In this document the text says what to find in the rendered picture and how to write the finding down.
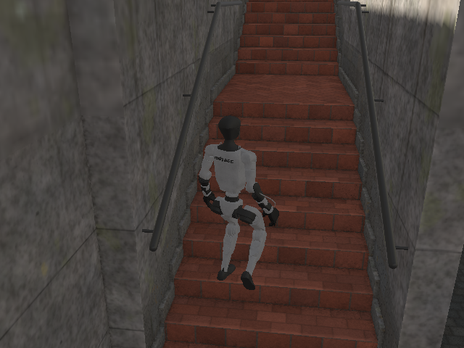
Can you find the robot right shin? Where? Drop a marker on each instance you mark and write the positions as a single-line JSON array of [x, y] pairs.
[[255, 252]]

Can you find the robot left forearm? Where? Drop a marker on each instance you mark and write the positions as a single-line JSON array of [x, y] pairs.
[[205, 186]]

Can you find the robot right forearm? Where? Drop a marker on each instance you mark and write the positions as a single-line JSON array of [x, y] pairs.
[[261, 200]]

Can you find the robot right upper arm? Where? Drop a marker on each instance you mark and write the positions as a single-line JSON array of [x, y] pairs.
[[249, 159]]

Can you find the robot head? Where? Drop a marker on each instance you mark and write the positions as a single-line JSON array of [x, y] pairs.
[[229, 126]]

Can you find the left robot hand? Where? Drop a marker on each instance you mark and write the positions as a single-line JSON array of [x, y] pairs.
[[208, 198]]

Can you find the right robot hand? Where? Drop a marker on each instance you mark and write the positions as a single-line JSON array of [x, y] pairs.
[[273, 216]]

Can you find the robot left upper arm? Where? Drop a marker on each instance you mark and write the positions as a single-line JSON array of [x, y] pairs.
[[207, 162]]

